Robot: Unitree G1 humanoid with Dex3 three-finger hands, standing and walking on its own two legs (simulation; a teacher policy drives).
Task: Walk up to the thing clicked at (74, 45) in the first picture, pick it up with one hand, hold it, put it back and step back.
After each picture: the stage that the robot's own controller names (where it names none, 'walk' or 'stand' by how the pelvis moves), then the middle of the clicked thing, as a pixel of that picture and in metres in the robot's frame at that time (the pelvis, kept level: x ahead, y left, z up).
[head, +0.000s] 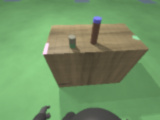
stand; (72, 41) +0.66 +0.21 +0.05
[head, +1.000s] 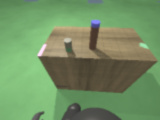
walk; (68, 45) +0.58 +0.26 +0.06
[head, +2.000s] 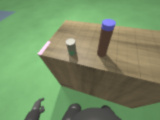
stand; (71, 47) +0.49 +0.19 +0.09
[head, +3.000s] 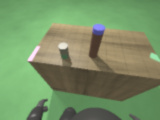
walk; (64, 51) +0.47 +0.23 +0.06
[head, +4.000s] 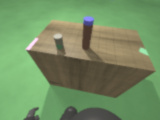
stand; (59, 42) +0.56 +0.30 +0.08
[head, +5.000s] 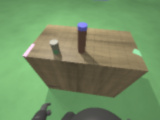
stand; (55, 47) +0.54 +0.32 +0.05
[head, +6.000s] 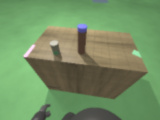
stand; (55, 48) +0.54 +0.32 +0.05
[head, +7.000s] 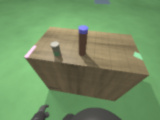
stand; (56, 49) +0.53 +0.32 +0.04
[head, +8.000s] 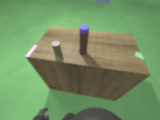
rise first; (57, 48) +0.54 +0.32 +0.04
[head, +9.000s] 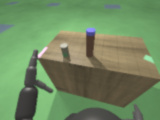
rise first; (65, 50) +0.55 +0.30 +0.05
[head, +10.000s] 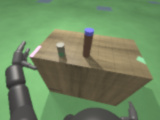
go down; (61, 50) +0.55 +0.28 +0.05
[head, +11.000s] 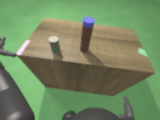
go down; (54, 45) +0.52 +0.27 +0.07
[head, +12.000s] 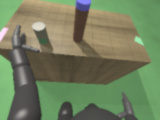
close in; (41, 34) +0.52 +0.29 +0.10
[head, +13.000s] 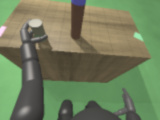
close; (38, 31) +0.54 +0.30 +0.12
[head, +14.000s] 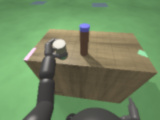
lift; (61, 50) +0.39 +0.19 +0.20
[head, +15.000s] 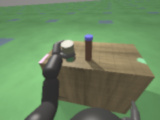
lift; (69, 51) +0.33 +0.15 +0.27
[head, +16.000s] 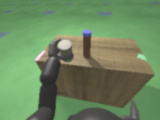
hold; (66, 51) +0.33 +0.15 +0.26
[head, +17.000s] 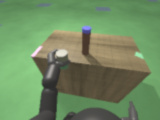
hold; (63, 60) +0.34 +0.19 +0.16
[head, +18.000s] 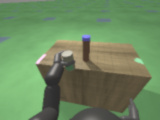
hold; (69, 61) +0.33 +0.16 +0.20
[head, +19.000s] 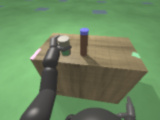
crouch; (65, 46) +0.42 +0.18 +0.23
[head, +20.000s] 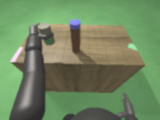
lower; (47, 34) +0.50 +0.24 +0.21
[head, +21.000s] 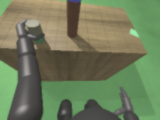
lower; (36, 32) +0.53 +0.28 +0.13
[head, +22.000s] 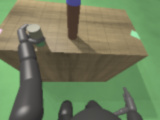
lower; (37, 36) +0.51 +0.28 +0.12
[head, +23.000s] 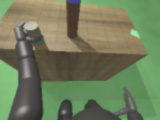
lower; (35, 34) +0.52 +0.29 +0.12
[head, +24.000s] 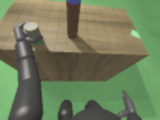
loosen; (35, 34) +0.52 +0.29 +0.12
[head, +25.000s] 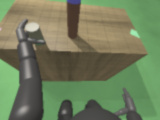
withdraw; (36, 35) +0.52 +0.29 +0.12
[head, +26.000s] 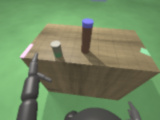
sink last; (57, 49) +0.48 +0.27 +0.10
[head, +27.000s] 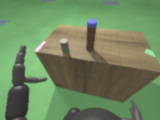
stand; (64, 46) +0.54 +0.29 +0.09
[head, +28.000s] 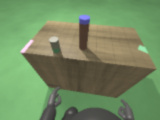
stand; (55, 45) +0.52 +0.29 +0.10
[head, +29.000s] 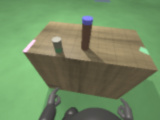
stand; (57, 45) +0.52 +0.28 +0.10
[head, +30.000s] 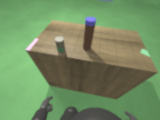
stand; (60, 45) +0.52 +0.28 +0.09
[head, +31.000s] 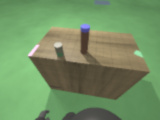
stand; (59, 50) +0.53 +0.29 +0.05
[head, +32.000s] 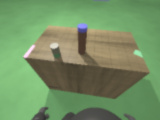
stand; (55, 50) +0.50 +0.32 +0.04
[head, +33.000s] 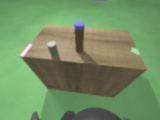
stand; (53, 49) +0.50 +0.34 +0.06
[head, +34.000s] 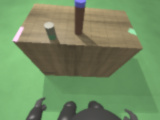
walk; (50, 31) +0.59 +0.32 +0.06
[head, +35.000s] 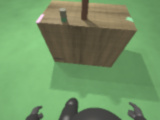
walk; (63, 15) +0.87 +0.38 +0.07
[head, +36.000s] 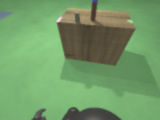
stand; (77, 17) +1.16 +0.27 +0.07
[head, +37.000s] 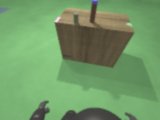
stand; (76, 18) +1.12 +0.28 +0.05
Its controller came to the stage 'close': yes
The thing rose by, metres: 0.22
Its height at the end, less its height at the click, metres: +0.00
